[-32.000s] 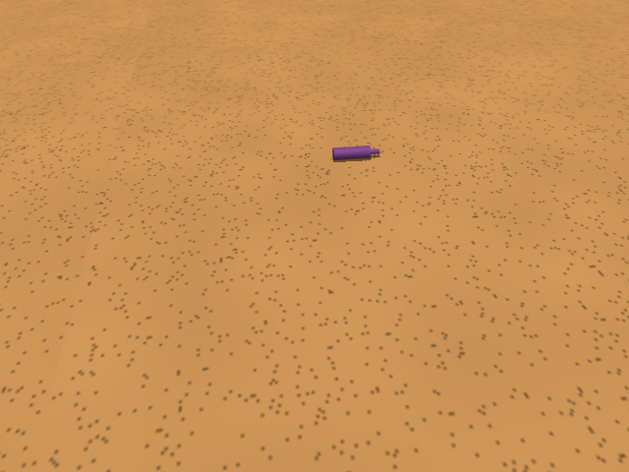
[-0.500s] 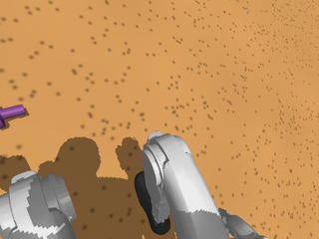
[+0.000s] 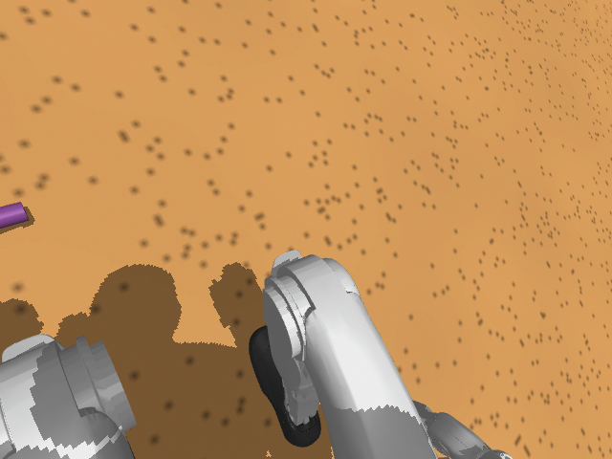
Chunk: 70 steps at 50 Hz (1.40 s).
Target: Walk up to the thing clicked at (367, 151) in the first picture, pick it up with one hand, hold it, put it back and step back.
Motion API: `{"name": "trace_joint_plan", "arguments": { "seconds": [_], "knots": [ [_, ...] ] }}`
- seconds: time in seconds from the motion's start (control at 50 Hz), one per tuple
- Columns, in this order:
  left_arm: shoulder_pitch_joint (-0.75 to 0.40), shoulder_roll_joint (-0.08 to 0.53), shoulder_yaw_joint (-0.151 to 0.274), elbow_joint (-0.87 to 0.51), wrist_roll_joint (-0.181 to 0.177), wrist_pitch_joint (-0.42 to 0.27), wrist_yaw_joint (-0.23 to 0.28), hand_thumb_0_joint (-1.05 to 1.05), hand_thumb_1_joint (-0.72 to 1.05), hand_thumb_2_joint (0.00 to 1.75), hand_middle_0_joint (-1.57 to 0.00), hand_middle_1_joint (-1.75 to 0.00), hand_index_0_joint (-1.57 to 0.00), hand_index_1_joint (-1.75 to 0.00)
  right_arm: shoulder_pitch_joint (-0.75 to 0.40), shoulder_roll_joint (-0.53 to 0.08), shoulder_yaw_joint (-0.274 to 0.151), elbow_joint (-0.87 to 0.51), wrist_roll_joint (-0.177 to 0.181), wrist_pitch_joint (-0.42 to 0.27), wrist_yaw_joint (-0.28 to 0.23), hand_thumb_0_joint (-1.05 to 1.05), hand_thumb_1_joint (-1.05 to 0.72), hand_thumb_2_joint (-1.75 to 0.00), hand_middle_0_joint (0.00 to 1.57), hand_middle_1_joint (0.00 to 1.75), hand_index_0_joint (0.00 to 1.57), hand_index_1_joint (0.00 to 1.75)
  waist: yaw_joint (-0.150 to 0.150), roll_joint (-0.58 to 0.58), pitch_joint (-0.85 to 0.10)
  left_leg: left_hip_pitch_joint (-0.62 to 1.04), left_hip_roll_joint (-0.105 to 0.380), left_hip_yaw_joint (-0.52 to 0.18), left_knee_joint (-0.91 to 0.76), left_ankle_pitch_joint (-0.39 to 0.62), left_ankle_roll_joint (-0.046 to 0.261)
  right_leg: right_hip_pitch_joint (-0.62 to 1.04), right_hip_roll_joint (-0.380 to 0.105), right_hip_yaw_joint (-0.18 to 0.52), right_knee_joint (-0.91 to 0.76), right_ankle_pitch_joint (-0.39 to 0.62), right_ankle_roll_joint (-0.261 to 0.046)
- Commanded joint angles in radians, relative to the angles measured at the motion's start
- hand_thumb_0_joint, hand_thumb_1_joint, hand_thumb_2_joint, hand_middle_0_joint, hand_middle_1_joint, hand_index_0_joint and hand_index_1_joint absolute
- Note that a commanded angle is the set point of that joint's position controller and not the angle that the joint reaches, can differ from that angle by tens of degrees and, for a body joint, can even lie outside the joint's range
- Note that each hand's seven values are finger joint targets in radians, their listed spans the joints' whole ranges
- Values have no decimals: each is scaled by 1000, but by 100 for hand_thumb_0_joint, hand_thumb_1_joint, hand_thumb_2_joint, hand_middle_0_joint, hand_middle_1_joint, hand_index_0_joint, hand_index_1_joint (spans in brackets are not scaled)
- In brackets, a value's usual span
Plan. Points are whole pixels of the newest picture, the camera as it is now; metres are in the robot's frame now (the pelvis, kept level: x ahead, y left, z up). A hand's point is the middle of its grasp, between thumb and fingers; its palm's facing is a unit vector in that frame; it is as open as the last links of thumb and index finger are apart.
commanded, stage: open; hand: left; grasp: from above
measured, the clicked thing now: out of the picture +0.45 +0.33 -0.26
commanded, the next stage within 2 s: withdraw in 0.78 s
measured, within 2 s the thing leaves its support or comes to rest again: neither
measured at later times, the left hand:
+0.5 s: hand out of the picture +0.43 +0.35 -0.23, palm faces -0.42 -0.15 -0.90, open 12.2 cm
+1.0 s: hand out of the picture +0.43 +0.35 -0.23, palm faces -0.41 -0.15 -0.90, open 13.9 cm
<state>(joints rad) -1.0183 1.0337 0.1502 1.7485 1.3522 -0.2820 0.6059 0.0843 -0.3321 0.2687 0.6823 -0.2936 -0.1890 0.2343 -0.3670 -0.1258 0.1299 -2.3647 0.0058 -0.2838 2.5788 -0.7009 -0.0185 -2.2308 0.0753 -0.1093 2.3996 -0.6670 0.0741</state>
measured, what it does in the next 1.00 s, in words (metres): stands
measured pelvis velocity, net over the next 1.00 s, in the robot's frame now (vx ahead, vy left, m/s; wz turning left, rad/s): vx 0.00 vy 0.00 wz -0.01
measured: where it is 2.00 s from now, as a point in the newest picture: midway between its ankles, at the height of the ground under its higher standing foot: (215, 452)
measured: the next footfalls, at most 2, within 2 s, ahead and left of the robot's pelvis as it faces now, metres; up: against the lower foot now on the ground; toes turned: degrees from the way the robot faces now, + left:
none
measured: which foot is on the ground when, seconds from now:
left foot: down 0.00-1.00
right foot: down 0.00-1.00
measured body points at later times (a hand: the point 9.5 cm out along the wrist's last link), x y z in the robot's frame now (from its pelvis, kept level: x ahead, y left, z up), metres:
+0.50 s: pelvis +0.00 +0.00 +0.00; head +0.26 +0.14 +0.34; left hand +0.45 +0.35 -0.18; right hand +0.08 -0.26 -0.05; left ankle +0.06 +0.13 -0.26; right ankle +0.12 -0.14 -0.26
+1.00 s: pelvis +0.00 +0.00 +0.00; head +0.26 +0.14 +0.34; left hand +0.45 +0.35 -0.18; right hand +0.07 -0.26 -0.05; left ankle +0.06 +0.13 -0.26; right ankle +0.12 -0.14 -0.26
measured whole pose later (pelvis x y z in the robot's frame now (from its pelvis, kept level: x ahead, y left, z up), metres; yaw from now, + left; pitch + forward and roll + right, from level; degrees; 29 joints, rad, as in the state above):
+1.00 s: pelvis +0.00 +0.00 +0.00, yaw +0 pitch +26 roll -15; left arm -1.00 1.03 0.15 1.69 1.34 -0.28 0.60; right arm 0.09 -0.34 0.27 0.67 -0.28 -0.20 0.24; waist -0.36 -0.13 0.14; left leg -2.36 0.01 -0.29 2.57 -0.70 -0.02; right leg -2.22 0.07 -0.12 2.38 -0.66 0.07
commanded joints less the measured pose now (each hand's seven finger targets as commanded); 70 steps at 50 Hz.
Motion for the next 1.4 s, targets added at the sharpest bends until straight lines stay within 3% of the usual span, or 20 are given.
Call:
{"name": "trace_joint_plan", "arguments": {
  "seconds": [0.0, 0.08, 0.18, 0.2, 0.26, 0.34, 0.54, 0.62, 0.7, 0.76, 0.8, 0.84, 0.86, 0.88, 1.0, 1.06, 1.1, 1.2, 1.28, 1.38],
  "knots": [
    [-231, 255, 11, -113, -18, -4, 38, 0, 38, 48, -73, -45, -74, -44, 152, -321, -89, 7, 13, -4, -15, 0, -89, -90, 20, 30, 20, 30, -29, 478, -592, 475, 32, 131, -266, 152, 27, 294, 28, -164, -196, 214, -81],
    [-248, 229, -6, -124, -28, -12, 41, 0, 7, 53, -60, -48, -60, -49, 137, -330, -96, 0, 14, -9, -15, 0, -89, -90, 20, 30, 20, 30, -29, 493, -586, 497, 33, 118, -282, 159, 19, 273, 23, -171, -183, 213, -84],
    [-241, 242, 4, -126, -17, -6, 42, 0, -6, 61, -49, -59, -48, -59, 156, -329, -98, 5, 10, -11, -11, 0, -90, -90, 20, 30, 20, 30, -31, 515, -595, 504, 33, 128, -274, 170, 19, 291, 27, -167, -188, 227, -84],
    [-250, 194, -37, -128, -19, -3, 33, 0, -9, 64, -46, -61, -46, -61, 142, -322, -96, -2, 11, -18, -8, 0, -90, -90, 20, 30, 20, 30, -35, 524, -587, 511, 31, 131, -273, 163, 17, 275, 25, -166, -182, 223, -85],
    [-239, 251, -1, -145, -28, -1, 38, 0, -18, 70, -40, -67, -39, -68, 144, -337, -102, 10, 16, -18, -10, 0, -90, -90, 20, 30, 20, 30, -19, 547, -620, 541, 36, 119, -287, 182, 11, 291, 26, -170, -180, 237, -87],
    [-229, 223, -11, -160, -21, 12, 36, 0, -25, 76, -33, -72, -33, -73, 155, -326, -100, 9, 9, -15, -3, 0, -90, -90, 20, 30, 20, 30, -28, 556, -635, 551, 34, 135, -265, 246, 14, 319, 29, -165, -179, 296, -85],
    [-230, 222, -4, -167, -52, 11, 11, 0, -40, 90, -19, -88, -18, -88, 149, -342, -107, -7, 22, -16, -1, 0, -89, -90, 20, 30, 20, 30, -30, 540, -603, 533, 31, 119, -294, 198, 11, 292, 21, -171, -186, 244, -88],
    [-223, 236, 9, -167, -39, 5, 4, 0, -47, 94, -13, -93, -12, -94, 163, -328, -108, 1, 25, -8, -2, 0, -89, -90, 20, 30, 20, 30, -27, 520, -612, 514, 34, 130, -278, 197, 19, 310, 25, -160, -196, 245, -87],
    [-235, 196, -34, -166, -45, -5, -5, 0, -51, 100, -8, -98, -8, -99, 155, -334, -104, -10, 27, -11, -2, 0, -89, -90, 20, 30, 20, 30, -40, 523, -588, 532, 33, 117, -283, 194, 12, 278, 21, -172, -181, 241, -87],
    [-230, 247, 4, -167, -32, -10, 3, 0, -51, 101, -8, -100, -7, -101, 167, -323, -91, -2, 21, -9, 1, 0, -89, -90, 20, 30, 20, 30, -33, 529, -598, 539, 35, 119, -284, 202, 13, 297, 23, -169, -185, 246, -86],
    [-242, 213, -21, -166, -38, -15, 7, 0, -51, 100, -7, -100, -7, -100, 150, -331, -96, -12, 25, -7, -1, 0, -89, -90, 20, 30, 20, 30, -33, 531, -589, 530, 33, 120, -287, 196, 11, 285, 20, -171, -184, 240, -88],
    [-225, 246, 3, -157, -32, -14, 16, 0, -51, 103, -7, -103, -7, -103, 158, -333, -94, -3, 20, -4, -6, 0, -89, -90, 20, 30, 20, 30, -32, 530, -603, 524, 36, 122, -289, 185, 14, 303, 28, -168, -194, 235, -87],
    [-232, 214, -26, -163, -25, -11, 13, 0, -51, 101, -7, -101, -7, -101, 159, -332, -95, -16, 23, -8, -3, 0, -89, -90, 20, 30, 20, 30, -35, 532, -597, 527, 32, 127, -285, 197, 15, 298, 25, -165, -188, 245, -86],
    [-224, 255, 14, -158, -32, -11, 24, 0, -50, 97, -7, -103, -8, -101, 158, -331, -97, 1, 23, -6, -5, 0, -90, -90, 20, 30, 20, 30, -20, 525, -606, 521, 35, 124, -284, 195, 15, 300, 26, -169, -188, 242, -86],
    [-270, 251, 20, -232, -36, 25, 49, 0, -50, 97, -7, -101, -8, -99, 162, -328, -106, -5, 22, -18, 2, 0, -90, -90, 20, 30, 20, 30, -14, 590, -645, 556, 34, 135, -298, 193, 11, 290, 24, -163, -188, 245, -89],
    [-274, 273, 75, -378, -63, 59, 42, 0, -51, 98, -7, -100, -8, -99, 167, -321, -138, -2, 36, -27, 13, 0, -90, -90, 20, 30, 20, 30, 45, 683, -764, 633, 30, 137, -323, 229, -2, 285, 11, -156, -177, 261, -98],
    [-184, 219, 68, -428, -85, 95, 14, 0, -52, 98, -7, -100, -7, -99, 159, -301, -171, 0, 59, -15, 18, 0, -90, -90, 20, 30, 20, 30, 96, 719, -823, 662, 28, 153, -349, 251, -6, 275, 12, -142, -187, 270, -105],
    [-167, 56, -15, -583, -152, 173, -131, 0, -51, 98, -8, -99, -8, -99, 195, -266, -243, 19, 123, 38, 21, 0, -90, -90, 20, 30, 20, 30, 121, 679, -848, 629, 15, 186, -403, 244, 7, 252, -1, -98, -249, 257, -109],
    [-186, -35, -74, -692, -197, 195, -265, 0, -50, 98, -9, -98, -9, -98, 257, -250, -287, 20, 172, 91, 9, 0, -90, -90, 20, 30, 20, 30, 109, 542, -879, 643, 7, 185, -458, 233, 25, 314, -10, -70, -314, 263, -109],
    [-217, -101, -121, -624, -210, 171, -386, 0, -49, 98, -10, -98, -10, -98, 269, -224, -294, -7, 198, 146, -34, 0, -90, -90, 20, 30, 20, 30, 80, 351, -761, 547, -7, 184, -480, 156, 42, 317, -19, -53, -378, 188, -112]
  ]
}}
